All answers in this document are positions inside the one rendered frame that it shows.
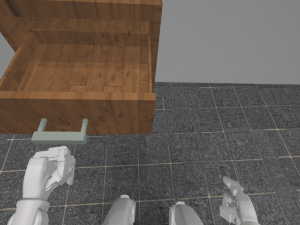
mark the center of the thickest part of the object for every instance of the right robot hand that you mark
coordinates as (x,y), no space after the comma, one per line
(241,208)

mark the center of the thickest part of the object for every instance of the left robot forearm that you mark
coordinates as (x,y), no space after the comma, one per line
(30,211)

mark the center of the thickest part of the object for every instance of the cabinet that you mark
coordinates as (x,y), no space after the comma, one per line
(17,16)

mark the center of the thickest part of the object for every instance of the robot left thigh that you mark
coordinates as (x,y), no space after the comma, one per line
(122,212)

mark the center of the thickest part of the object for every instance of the robot right thigh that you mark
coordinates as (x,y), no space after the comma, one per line
(183,215)

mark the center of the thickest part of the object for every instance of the robot thigh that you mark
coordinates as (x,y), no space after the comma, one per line
(122,212)
(183,215)

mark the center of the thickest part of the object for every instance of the handle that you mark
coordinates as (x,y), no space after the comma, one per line
(41,137)

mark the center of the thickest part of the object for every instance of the left robot hand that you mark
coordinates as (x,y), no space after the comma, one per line
(56,162)

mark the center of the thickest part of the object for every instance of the drawer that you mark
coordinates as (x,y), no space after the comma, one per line
(66,76)

